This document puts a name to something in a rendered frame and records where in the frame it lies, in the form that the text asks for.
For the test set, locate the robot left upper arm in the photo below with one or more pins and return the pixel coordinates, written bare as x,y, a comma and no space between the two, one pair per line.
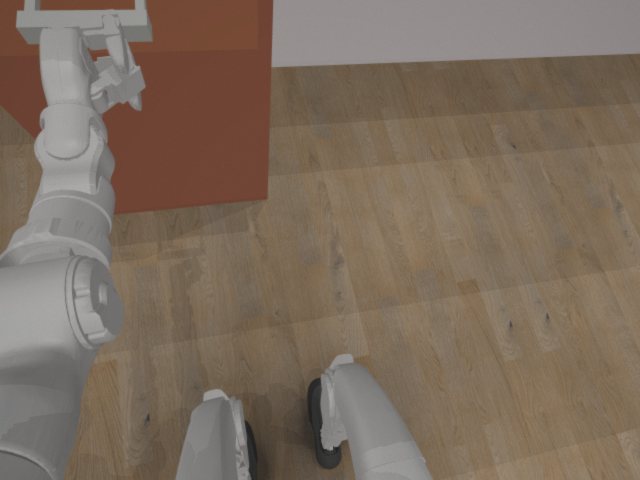
54,317

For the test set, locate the left robot forearm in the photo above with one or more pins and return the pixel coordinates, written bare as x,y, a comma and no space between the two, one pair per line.
73,210

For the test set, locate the robot left shin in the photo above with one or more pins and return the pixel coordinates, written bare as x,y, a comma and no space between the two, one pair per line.
242,459

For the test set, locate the handle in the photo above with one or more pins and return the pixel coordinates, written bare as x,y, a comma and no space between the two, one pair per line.
136,24

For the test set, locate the left robot hand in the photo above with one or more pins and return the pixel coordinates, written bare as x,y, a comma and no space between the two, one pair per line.
68,71

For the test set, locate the cabinet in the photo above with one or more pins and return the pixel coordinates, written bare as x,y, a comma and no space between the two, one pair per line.
202,136

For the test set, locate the robot right foot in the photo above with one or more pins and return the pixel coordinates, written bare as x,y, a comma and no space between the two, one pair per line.
327,458

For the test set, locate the drawer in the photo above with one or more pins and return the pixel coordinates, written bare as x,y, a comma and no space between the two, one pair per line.
177,25

